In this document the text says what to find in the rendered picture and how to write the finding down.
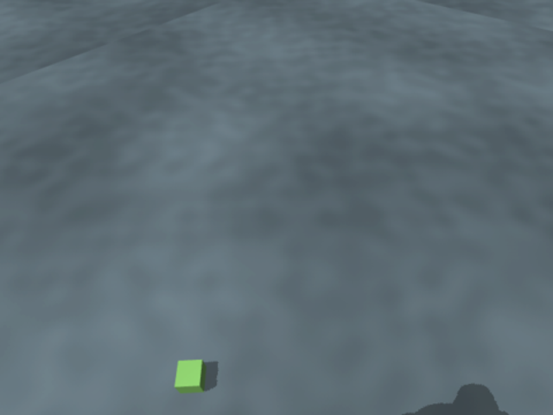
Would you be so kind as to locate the cube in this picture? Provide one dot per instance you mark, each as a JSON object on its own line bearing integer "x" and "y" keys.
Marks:
{"x": 190, "y": 376}

